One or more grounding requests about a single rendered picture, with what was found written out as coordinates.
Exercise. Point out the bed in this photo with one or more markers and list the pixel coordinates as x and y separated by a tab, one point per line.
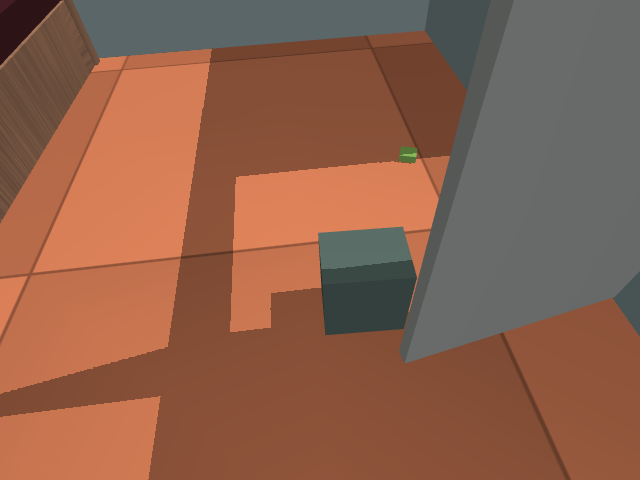
46	56

